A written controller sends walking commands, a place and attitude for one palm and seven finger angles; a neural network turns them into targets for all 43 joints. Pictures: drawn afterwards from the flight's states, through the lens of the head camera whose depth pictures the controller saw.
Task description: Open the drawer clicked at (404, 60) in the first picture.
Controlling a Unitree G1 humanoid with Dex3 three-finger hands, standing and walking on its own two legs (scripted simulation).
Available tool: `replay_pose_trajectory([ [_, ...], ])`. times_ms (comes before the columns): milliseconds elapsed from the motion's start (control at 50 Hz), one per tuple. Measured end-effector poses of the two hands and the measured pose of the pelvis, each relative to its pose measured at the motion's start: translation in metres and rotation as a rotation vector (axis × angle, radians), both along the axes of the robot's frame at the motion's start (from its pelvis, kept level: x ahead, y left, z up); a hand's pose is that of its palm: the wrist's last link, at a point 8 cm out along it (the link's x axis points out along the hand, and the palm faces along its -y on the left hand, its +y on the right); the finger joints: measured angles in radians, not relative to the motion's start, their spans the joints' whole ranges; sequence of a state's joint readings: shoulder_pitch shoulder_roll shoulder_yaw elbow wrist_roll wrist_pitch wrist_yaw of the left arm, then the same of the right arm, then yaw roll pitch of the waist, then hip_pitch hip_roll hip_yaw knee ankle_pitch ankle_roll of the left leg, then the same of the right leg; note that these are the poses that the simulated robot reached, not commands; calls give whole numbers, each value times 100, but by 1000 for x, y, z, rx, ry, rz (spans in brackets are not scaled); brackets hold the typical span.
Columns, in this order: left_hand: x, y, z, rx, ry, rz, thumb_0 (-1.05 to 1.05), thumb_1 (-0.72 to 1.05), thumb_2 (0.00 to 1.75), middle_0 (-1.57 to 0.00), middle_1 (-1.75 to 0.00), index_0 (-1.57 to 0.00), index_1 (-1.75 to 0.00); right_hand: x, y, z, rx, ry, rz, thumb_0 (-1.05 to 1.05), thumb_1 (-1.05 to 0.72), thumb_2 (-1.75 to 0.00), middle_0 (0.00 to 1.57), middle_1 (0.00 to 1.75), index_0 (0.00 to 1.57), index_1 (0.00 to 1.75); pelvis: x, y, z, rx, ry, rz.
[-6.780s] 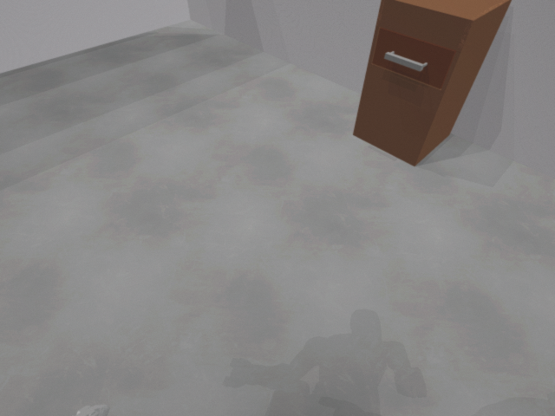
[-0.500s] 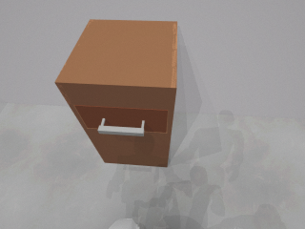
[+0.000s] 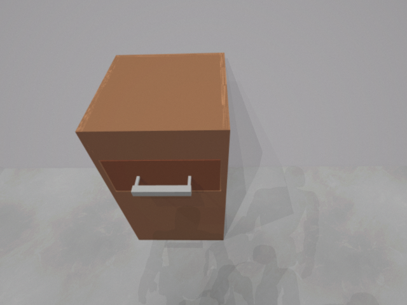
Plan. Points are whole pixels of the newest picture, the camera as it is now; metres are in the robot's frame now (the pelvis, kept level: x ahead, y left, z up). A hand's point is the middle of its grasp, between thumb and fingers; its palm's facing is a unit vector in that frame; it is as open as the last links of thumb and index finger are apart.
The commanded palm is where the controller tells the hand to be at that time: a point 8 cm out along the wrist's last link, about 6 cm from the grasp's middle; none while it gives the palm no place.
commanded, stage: come to a stop and stand still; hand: left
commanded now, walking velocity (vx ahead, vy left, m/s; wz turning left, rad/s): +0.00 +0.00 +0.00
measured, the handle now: (162, 184) +0.52 +0.18 -0.22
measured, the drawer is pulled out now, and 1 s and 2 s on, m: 0.00 0.00 0.00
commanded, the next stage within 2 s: look again from close up in 0.66 s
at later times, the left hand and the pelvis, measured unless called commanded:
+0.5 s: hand out of the picture -0.03 +0.12 -0.17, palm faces +0.04 -0.98 -0.17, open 7.3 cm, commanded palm none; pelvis +0.00 -0.03 +0.00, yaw +0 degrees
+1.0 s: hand out of the picture +0.00 +0.15 -0.18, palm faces +0.02 -0.98 -0.19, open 7.4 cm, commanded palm none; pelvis +0.01 -0.01 -0.01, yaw +0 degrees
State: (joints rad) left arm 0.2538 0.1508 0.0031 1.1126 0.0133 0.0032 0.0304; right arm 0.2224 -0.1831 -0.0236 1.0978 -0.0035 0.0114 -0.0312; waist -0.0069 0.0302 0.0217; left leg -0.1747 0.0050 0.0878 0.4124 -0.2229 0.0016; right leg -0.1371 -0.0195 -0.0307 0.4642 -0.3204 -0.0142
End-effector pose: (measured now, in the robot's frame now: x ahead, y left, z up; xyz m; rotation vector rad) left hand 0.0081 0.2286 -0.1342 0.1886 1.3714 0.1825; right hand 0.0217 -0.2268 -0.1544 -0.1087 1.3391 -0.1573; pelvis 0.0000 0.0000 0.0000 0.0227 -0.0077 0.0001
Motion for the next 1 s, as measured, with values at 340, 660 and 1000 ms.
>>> replay_pose_trajectory([
  [340,-28,-42,-5,-45,45,21,1,92,90,-20,-30,-20,-30,-74,-8,3,29,175,-24,1,-91,-90,19,30,19,30,-6,-27,3,-7,-13,1],
  [660,-39,-70,-10,-84,82,57,0,91,90,-20,-30,-20,-30,-38,-12,0,32,113,-6,1,-90,-90,19,30,20,30,6,-37,1,-7,-4,5],
  [1000,-12,-28,-19,-47,-11,2,0,91,90,-20,-30,-20,-30,8,-14,5,-46,-61,18,1,-92,-90,19,30,19,30,7,-14,-9,-30,-3,-4],
])
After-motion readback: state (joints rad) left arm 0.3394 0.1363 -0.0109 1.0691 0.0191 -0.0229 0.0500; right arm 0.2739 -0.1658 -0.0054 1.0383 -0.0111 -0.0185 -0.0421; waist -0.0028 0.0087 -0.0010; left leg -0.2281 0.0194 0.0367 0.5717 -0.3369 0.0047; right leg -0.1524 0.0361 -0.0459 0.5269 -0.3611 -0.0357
